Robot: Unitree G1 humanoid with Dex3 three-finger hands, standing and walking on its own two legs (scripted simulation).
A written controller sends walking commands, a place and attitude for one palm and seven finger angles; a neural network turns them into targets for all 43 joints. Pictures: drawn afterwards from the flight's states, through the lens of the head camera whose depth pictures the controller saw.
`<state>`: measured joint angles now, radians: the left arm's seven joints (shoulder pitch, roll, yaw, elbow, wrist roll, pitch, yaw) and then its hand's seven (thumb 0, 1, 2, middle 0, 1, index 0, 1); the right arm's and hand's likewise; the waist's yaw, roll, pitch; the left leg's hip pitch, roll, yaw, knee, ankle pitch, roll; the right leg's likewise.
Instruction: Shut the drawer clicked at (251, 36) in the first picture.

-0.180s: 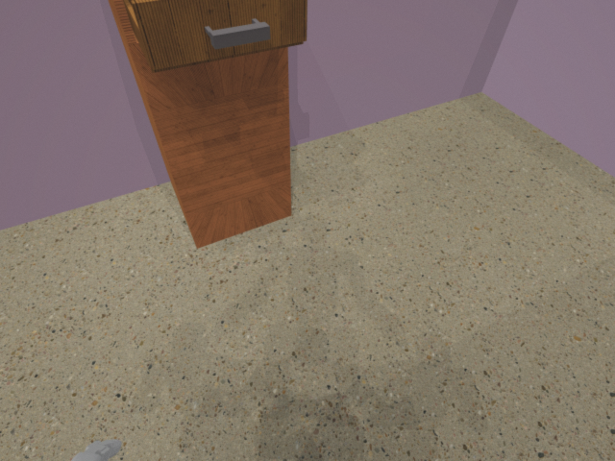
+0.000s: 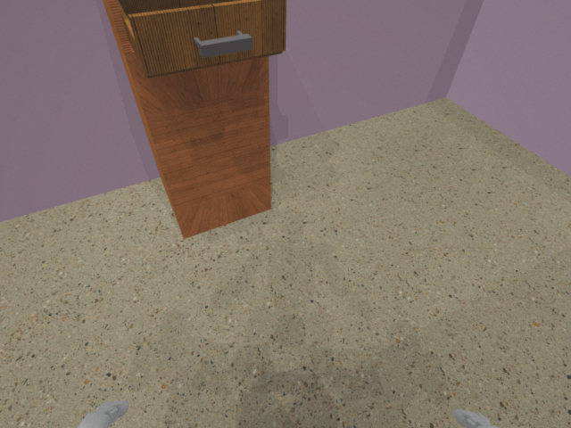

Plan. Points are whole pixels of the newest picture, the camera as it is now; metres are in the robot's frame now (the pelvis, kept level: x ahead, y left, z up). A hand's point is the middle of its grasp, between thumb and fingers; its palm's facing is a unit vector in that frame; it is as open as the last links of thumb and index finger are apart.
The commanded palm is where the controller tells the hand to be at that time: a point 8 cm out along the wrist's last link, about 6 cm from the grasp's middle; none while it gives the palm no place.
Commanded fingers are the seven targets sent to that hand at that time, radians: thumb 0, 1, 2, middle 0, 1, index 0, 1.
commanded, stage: stand and wait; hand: left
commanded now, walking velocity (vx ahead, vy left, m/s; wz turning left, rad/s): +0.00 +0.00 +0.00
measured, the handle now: (222, 41) +0.93 +0.22 +0.14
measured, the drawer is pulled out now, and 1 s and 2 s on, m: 0.17 0.17 0.17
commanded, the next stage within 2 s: look at it before walking up in 0.70 s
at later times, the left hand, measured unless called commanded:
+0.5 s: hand out of the picture +0.05 +0.24 -0.15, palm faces -0.03 -0.94 -0.34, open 7.4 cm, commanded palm none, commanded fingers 0.00 0.90 0.90 -0.20 -0.30 -0.20 -0.30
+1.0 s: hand out of the picture +0.05 +0.23 -0.15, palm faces -0.04 -0.94 -0.33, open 7.4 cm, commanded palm none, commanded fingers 0.00 0.90 0.90 -0.20 -0.30 -0.20 -0.30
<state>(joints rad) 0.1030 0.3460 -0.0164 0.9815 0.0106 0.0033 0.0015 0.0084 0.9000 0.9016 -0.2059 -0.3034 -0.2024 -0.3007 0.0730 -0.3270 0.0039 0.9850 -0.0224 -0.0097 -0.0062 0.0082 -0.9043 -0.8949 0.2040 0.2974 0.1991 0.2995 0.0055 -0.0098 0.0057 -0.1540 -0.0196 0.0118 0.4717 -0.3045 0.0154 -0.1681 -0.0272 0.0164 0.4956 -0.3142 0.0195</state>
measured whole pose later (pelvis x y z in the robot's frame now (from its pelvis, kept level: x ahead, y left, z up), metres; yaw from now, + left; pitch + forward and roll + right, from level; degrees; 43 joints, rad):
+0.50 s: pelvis -0.02 -0.01 +0.01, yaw +0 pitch -2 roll +0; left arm 0.15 0.35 -0.01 1.07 0.01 0.00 0.00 0.01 0.90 0.90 -0.21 -0.30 -0.20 -0.30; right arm 0.13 -0.34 0.00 1.10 -0.02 0.00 -0.01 0.01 -0.90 -0.89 0.20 0.30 0.20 0.30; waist 0.00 -0.01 0.04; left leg -0.12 0.00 0.01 0.39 -0.24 -0.01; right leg -0.14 0.00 0.01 0.42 -0.25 0.00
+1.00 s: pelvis -0.03 -0.02 +0.01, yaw +0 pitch -2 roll +0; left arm 0.13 0.34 -0.01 1.08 0.01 -0.01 -0.01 0.01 0.90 0.90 -0.21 -0.30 -0.20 -0.30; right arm 0.12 -0.33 0.00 1.11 -0.02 -0.01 0.00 0.01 -0.90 -0.89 0.20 0.30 0.20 0.30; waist 0.00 -0.01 0.02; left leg -0.13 0.01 0.01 0.37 -0.21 -0.01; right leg -0.14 0.00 0.01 0.39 -0.21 0.00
